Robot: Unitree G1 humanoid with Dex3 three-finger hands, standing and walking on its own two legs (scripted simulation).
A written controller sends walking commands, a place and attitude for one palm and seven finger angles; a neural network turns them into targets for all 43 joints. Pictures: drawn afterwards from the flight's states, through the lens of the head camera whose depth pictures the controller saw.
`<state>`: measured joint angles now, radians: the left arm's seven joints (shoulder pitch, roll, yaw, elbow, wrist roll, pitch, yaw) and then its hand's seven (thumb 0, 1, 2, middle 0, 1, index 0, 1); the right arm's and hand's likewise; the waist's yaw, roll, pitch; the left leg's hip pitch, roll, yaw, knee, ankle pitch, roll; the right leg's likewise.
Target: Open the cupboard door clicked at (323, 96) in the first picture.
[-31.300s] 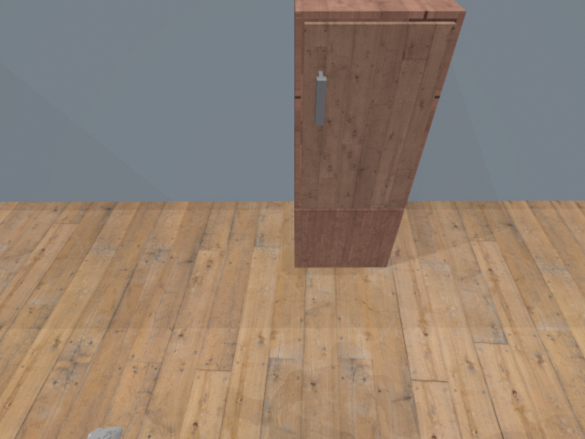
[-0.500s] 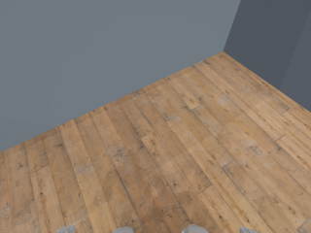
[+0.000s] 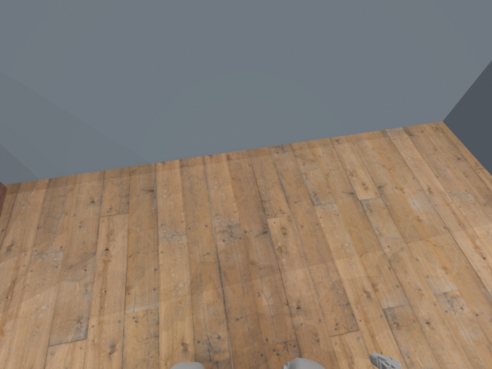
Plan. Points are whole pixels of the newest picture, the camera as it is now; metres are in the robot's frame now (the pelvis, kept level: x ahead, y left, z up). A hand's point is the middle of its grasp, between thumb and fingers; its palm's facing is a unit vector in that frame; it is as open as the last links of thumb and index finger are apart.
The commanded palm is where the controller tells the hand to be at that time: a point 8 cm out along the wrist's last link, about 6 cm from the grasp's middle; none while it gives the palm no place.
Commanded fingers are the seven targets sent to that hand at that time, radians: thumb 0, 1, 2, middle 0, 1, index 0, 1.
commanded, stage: turn to face it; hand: left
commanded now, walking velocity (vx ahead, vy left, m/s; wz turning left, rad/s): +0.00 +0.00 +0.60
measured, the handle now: out of the picture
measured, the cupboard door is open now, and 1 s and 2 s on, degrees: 54 54 54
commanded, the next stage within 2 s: take the last steps up to it in 1.86 s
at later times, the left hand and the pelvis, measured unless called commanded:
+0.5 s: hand out of the picture +0.03 +0.16 -0.14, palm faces +0.29 -0.92 -0.25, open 7.4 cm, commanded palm none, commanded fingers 0.00 0.90 0.90 -0.20 -0.30 -0.20 -0.30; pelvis +0.01 -0.05 +0.02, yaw +18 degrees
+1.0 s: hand out of the picture -0.01 +0.19 -0.14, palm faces +0.55 -0.78 -0.31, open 7.4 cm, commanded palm none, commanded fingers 0.00 0.90 0.90 -0.20 -0.30 -0.20 -0.30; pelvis +0.02 -0.06 +0.00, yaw +34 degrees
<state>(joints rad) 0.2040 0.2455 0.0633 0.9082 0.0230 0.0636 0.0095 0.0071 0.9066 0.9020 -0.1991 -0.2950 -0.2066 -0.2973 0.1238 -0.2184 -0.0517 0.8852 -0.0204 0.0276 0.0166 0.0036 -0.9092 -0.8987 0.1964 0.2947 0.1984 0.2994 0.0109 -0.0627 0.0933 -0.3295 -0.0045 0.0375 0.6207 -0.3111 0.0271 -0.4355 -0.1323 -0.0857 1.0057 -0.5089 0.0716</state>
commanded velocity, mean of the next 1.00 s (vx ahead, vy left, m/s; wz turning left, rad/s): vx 0.00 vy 0.00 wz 0.60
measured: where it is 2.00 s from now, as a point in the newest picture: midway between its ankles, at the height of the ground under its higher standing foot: outside the picture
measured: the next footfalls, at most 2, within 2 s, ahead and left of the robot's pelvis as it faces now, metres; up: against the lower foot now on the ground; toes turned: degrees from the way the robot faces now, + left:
right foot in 0.26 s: +0.06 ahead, -0.16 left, +0.00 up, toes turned +6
left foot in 0.62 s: +0.01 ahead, +0.09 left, +0.00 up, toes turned +27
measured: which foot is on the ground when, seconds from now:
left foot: down 0.00-0.26, up 0.28-0.60, down 0.62-0.98, up 1.00-1.00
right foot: up 0.00-0.24, down 0.26-0.62, up 0.64-0.98, down 1.00-1.00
